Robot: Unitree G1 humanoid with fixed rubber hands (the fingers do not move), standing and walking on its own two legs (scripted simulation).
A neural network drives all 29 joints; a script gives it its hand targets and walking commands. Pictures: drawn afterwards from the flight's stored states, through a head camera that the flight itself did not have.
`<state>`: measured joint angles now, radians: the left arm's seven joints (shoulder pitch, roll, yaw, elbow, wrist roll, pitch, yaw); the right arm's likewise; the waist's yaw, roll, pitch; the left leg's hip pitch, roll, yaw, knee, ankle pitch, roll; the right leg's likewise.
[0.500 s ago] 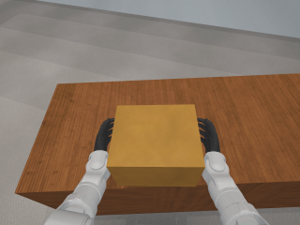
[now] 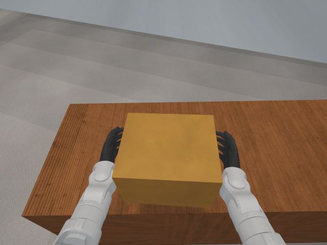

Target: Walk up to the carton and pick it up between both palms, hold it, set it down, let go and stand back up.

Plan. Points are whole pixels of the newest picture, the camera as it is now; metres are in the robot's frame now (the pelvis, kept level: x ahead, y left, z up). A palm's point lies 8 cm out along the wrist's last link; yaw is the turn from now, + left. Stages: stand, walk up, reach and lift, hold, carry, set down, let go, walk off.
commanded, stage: reach and lift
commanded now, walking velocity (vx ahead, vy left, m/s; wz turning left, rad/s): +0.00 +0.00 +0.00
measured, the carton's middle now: (168, 159) +0.34 +0.01 +0.03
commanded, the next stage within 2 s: none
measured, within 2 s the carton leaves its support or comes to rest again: neither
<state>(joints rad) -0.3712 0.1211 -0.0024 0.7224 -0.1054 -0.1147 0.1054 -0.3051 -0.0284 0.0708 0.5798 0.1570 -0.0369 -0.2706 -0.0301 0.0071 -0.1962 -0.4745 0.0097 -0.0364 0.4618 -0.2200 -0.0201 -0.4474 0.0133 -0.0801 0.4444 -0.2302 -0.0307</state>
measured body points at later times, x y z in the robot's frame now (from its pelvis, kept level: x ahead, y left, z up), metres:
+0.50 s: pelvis -0.01 +0.02 +0.01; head -0.01 +0.03 +0.46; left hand +0.36 +0.17 +0.09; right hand +0.33 -0.15 +0.08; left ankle -0.01 +0.13 -0.74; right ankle -0.02 -0.09 -0.74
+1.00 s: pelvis -0.02 +0.02 +0.01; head -0.03 +0.03 +0.46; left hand +0.35 +0.17 +0.12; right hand +0.33 -0.15 +0.10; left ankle -0.01 +0.13 -0.74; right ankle -0.02 -0.09 -0.74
